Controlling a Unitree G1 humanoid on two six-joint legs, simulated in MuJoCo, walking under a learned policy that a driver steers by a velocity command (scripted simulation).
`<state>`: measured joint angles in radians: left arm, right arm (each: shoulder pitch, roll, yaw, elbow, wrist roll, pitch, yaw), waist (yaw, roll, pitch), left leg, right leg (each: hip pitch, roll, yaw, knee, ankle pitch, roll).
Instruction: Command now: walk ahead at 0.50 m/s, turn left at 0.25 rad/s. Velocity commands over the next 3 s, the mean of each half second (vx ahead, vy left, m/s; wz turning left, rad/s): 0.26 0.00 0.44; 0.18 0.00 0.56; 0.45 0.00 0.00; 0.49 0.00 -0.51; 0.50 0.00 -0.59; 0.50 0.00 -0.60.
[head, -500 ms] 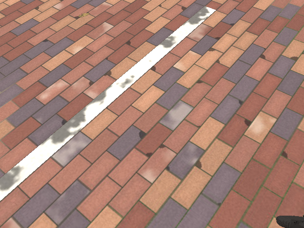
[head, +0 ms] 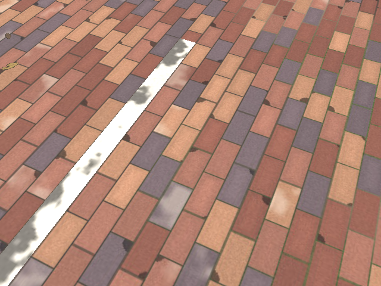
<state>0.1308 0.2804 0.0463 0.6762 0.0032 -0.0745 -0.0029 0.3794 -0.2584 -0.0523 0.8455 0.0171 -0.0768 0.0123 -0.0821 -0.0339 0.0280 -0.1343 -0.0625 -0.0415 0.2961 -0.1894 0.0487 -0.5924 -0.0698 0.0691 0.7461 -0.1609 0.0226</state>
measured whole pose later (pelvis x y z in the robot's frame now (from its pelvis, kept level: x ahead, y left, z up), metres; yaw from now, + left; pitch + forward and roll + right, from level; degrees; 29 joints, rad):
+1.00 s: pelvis +0.24 +0.01 -0.01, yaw +34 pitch +2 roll -1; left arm 0.11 0.31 0.07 0.77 -0.02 -0.07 -0.03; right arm 0.28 -0.31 -0.06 0.64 0.02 0.01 -0.02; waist -0.03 0.01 -0.01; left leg -0.26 -0.08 -0.18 0.48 -0.25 0.04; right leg -0.34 0.02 0.05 0.53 -0.25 0.01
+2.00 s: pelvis +0.66 +0.23 -0.04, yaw +13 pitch +1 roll +2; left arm 0.09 0.31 0.06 0.63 -0.03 -0.02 -0.04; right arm 0.29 -0.31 -0.08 0.81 0.01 -0.06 0.00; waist -0.04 -0.01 0.08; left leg -0.11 0.08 0.11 0.91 -0.53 -0.04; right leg -0.52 0.02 -0.04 0.68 -0.17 -0.10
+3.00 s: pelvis +1.20 +0.24 -0.03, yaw -23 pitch +1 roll +1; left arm 0.07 0.30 0.06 0.56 -0.03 -0.02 -0.04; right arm 0.31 -0.32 -0.07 0.85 0.01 -0.05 -0.01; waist -0.06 -0.01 0.08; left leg -0.04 0.08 0.16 0.78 -0.48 -0.03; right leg -0.52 0.03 -0.04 0.64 -0.13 -0.10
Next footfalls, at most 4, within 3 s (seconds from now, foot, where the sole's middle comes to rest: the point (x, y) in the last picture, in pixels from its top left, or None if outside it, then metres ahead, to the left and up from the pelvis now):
0.16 right None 0.26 -0.14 -0.78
0.58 left None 0.22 0.12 -0.78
1.02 right None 0.37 -0.05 -0.78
1.46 left None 0.44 0.33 -0.78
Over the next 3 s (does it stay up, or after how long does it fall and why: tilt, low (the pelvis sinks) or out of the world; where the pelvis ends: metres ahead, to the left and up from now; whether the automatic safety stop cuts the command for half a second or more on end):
stays up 1.20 0.24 -0.03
